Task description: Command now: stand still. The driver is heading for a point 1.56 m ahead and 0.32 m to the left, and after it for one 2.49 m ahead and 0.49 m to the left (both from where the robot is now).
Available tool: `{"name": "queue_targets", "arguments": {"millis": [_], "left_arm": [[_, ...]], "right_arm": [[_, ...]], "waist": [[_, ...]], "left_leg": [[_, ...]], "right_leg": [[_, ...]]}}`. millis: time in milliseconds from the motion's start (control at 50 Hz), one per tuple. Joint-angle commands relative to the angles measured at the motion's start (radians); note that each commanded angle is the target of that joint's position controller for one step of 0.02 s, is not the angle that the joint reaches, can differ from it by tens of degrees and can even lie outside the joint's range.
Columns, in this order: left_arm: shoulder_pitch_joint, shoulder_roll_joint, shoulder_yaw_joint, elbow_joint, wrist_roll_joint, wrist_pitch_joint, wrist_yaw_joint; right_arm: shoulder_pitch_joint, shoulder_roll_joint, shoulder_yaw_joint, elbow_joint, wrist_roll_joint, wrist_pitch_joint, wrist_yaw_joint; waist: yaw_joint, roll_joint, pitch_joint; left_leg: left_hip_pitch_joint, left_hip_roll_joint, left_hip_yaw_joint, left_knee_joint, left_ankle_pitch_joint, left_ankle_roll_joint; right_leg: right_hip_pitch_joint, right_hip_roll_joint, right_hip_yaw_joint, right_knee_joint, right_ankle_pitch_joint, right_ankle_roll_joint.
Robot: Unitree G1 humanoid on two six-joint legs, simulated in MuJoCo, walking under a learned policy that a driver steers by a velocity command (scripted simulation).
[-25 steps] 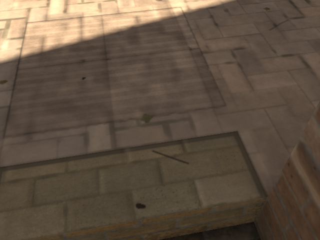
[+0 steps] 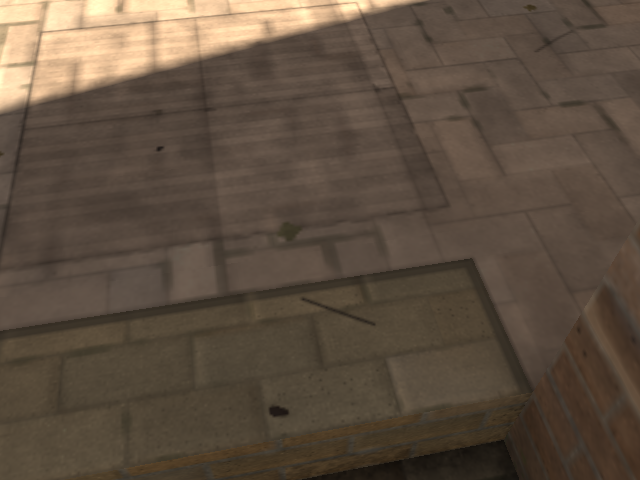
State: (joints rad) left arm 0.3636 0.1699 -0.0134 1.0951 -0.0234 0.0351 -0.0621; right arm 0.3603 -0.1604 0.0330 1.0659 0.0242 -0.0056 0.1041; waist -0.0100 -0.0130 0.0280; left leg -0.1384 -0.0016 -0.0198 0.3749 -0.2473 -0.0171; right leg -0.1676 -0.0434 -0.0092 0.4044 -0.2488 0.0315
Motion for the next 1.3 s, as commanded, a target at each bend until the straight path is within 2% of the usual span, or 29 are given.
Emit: {"name": "queue_targets", "arguments": {"millis": [20, 40, 80, 120, 220, 240, 360, 380, 500, 520, 660, 680, 700, 720, 740, 760, 780, 800, 820, 900, 960, 980, 1080, 1300], "left_arm": [[0.13, 0.082, -0.001, 0.031, 0.001, 0.014, -0.062], [0.136, 0.081, -0.004, 0.041, 0.005, 0.021, -0.058], [0.139, 0.062, -0.011, 0.051, 0.012, 0.033, -0.054], [0.136, 0.056, -0.014, 0.057, 0.016, 0.034, -0.055], [0.149, 0.048, -0.015, 0.077, 0.018, 0.031, -0.056], [0.151, 0.062, -0.012, 0.079, 0.019, 0.03, -0.052], [0.174, 0.039, -0.016, 0.095, 0.021, 0.032, -0.052], [0.172, 0.039, -0.017, 0.098, 0.023, 0.032, -0.051], [0.188, 0.043, -0.018, 0.105, 0.024, 0.033, -0.051], [0.193, 0.039, -0.017, 0.105, 0.031, 0.03, -0.05], [0.197, 0.049, -0.01, 0.095, 0.03, 0.028, -0.046], [0.121, 0.159, 0.038, -0.02, 0.008, -0.018, 0.1], [0.16, 0.056, -0.001, 0.065, 0.032, -0.004, 0.025], [0.122, 0.138, 0.036, -0.031, 0.002, -0.022, 0.125], [0.155, 0.033, -0.003, 0.044, 0.03, -0.009, 0.038], [0.157, 0.031, 0.003, 0.033, 0.024, 0.002, -0.01], [0.176, 0.044, 0.002, 0.051, 0.019, 0.011, -0.039], [0.174, 0.048, 0.003, 0.058, 0.02, 0.016, -0.052], [0.177, 0.063, 0.003, 0.065, 0.021, 0.019, -0.055], [0.167, 0.055, -0.007, 0.082, 0.031, 0.027, -0.047], [0.149, 0.056, -0.012, 0.084, 0.031, 0.023, -0.048], [0.153, 0.048, -0.013, 0.085, 0.027, 0.023, -0.047], [0.16, 0.049, -0.016, 0.095, 0.028, 0.025, -0.047], [0.185, 0.038, -0.02, 0.108, 0.029, 0.032, -0.049]], "right_arm": [[0.166, -0.086, -0.01, 0.039, -0.008, 0.041, 0.061], [0.169, -0.079, -0.006, 0.047, -0.013, 0.041, 0.056], [0.154, -0.056, 0.003, 0.053, -0.011, 0.043, 0.054], [0.141, -0.058, 0.006, 0.056, -0.01, 0.043, 0.055], [0.142, -0.064, 0.007, 0.073, -0.013, 0.042, 0.052], [0.146, -0.062, 0.008, 0.077, -0.011, 0.041, 0.051], [0.162, -0.048, 0.014, 0.094, -0.011, 0.041, 0.048], [0.157, -0.058, 0.012, 0.089, -0.011, 0.043, 0.045], [0.163, -0.05, 0.017, 0.098, -0.011, 0.048, 0.04], [0.153, -0.054, 0.017, 0.091, -0.01, 0.05, 0.04], [0.138, -0.057, 0.016, 0.089, -0.01, 0.055, 0.031], [0.12, -0.139, -0.033, 0.034, -0.013, -0.033, -0.116], [0.095, -0.053, 0.01, 0.063, -0.013, 0.033, -0.049], [0.13, -0.111, -0.031, 0.024, -0.009, -0.031, -0.141], [0.078, -0.032, 0.012, 0.047, -0.022, 0.035, -0.064], [0.114, -0.005, 0.015, 0.036, -0.023, 0.048, -0.015], [0.134, -0.027, 0.015, 0.052, -0.011, 0.05, 0.018], [0.136, -0.054, 0.008, 0.058, -0.005, 0.047, 0.036], [0.135, -0.075, 0.006, 0.059, -0.002, 0.046, 0.046], [0.109, -0.078, 0.009, 0.067, -0.013, 0.044, 0.05], [0.101, -0.082, 0.011, 0.073, -0.012, 0.043, 0.051], [0.107, -0.073, 0.013, 0.075, -0.007, 0.043, 0.05], [0.119, -0.073, 0.015, 0.085, -0.009, 0.045, 0.048], [0.143, -0.062, 0.02, 0.098, -0.009, 0.049, 0.045]], "waist": [[-0.009, 0.018, -0.014], [-0.004, 0.021, -0.002], [0.005, 0.015, 0.04], [0.008, 0.007, 0.055], [0.007, 0.001, 0.065], [0.011, -0.004, 0.068], [0.01, -0.004, 0.08], [0.004, -0.003, 0.08], [0.01, -0.004, 0.093], [0.007, -0.003, 0.088], [0.013, -0.008, 0.097], [0.016, -0.02, 0.068], [0.019, -0.052, 0.058], [0.006, -0.037, 0.067], [0.021, -0.039, 0.082], [0.006, -0.018, 0.113], [0.002, -0.008, 0.084], [0.006, 0.014, 0.086], [0.006, 0.004, 0.078], [0.008, 0.002, 0.092], [0.004, 0.0, 0.088], [0.003, -0.002, 0.095], [0.001, -0.001, 0.071], [0.002, 0.0, 0.077]], "left_leg": [[0.062, -0.004, -0.014, -0.046, 0.395, 0.038], [0.045, -0.009, -0.011, -0.058, 0.346, 0.035], [0.003, -0.015, -0.01, -0.085, 0.26, 0.023], [-0.011, -0.018, -0.011, -0.101, 0.222, 0.016], [-0.017, -0.024, -0.007, -0.117, 0.188, 0.011], [-0.017, -0.023, -0.01, -0.12, 0.167, 0.009], [-0.017, -0.025, -0.009, -0.13, 0.137, 0.006], [-0.005, -0.026, -0.006, -0.132, 0.128, 0.006], [-0.013, -0.029, -0.005, -0.139, 0.109, 0.003], [-0.019, -0.028, -0.004, -0.146, 0.098, 0.004], [-0.039, -0.029, -0.001, -0.148, 0.082, 0.003], [-0.109, 0.062, 0.026, -0.048, -0.001, 0.057], [-0.086, -0.029, -0.011, -0.111, 0.041, 0.021], [-0.122, 0.067, 0.017, -0.045, -0.055, 0.061], [-0.117, -0.031, -0.01, -0.094, 0.016, 0.015], [-0.116, -0.02, -0.004, -0.136, 0.074, 0.005], [-0.064, -0.018, -0.004, -0.142, 0.104, 0.003], [-0.047, -0.018, -0.008, -0.146, 0.127, 0.007], [-0.029, -0.019, -0.006, -0.141, 0.132, 0.01], [-0.028, -0.024, -0.011, -0.149, 0.09, 0.009], [-0.026, -0.022, -0.012, -0.148, 0.11, 0.01], [-0.025, -0.022, -0.012, -0.146, 0.127, 0.012], [-0.011, -0.022, -0.009, -0.141, 0.154, 0.012], [-0.014, -0.023, -0.005, -0.145, 0.142, 0.006]], "right_leg": [[0.028, 0.005, 0.002, -0.023, 0.456, -0.045], [0.028, 0.008, -0.001, -0.029, 0.405, -0.041], [0.02, 0.013, -0.003, -0.047, 0.326, -0.033], [0.018, 0.013, -0.004, -0.056, 0.297, -0.03], [0.015, 0.007, -0.006, -0.063, 0.275, -0.035], [0.009, 0.007, -0.009, -0.064, 0.255, -0.032], [-0.011, 0.008, -0.011, -0.072, 0.207, -0.03], [-0.023, 0.012, -0.012, -0.076, 0.191, -0.031], [-0.025, 0.01, -0.01, -0.082, 0.172, -0.031], [-0.013, 0.012, -0.007, -0.076, 0.167, -0.033], [-0.007, 0.006, 0.003, -0.075, 0.181, -0.039], [0.023, -0.076, 0.039, -0.015, 0.147, -0.053], [0.004, -0.03, 0.053, -0.063, 0.232, -0.072], [-0.005, -0.083, 0.053, -0.016, 0.087, -0.057], [-0.026, -0.042, 0.091, -0.081, 0.183, -0.083], [-0.014, -0.02, 0.056, -0.067, 0.209, -0.063], [-0.007, -0.002, 0.036, -0.063, 0.24, -0.054], [-0.006, 0.002, 0.024, -0.06, 0.235, -0.048], [-0.006, 0.008, 0.015, -0.062, 0.222, -0.046], [-0.024, 0.022, -0.001, -0.081, 0.134, -0.03], [-0.021, 0.02, -0.001, -0.08, 0.163, -0.028], [-0.025, 0.021, -0.005, -0.08, 0.18, -0.03], [-0.005, 0.017, -0.003, -0.075, 0.224, -0.031], [0.0, 0.017, -0.003, -0.081, 0.219, -0.031]]}}
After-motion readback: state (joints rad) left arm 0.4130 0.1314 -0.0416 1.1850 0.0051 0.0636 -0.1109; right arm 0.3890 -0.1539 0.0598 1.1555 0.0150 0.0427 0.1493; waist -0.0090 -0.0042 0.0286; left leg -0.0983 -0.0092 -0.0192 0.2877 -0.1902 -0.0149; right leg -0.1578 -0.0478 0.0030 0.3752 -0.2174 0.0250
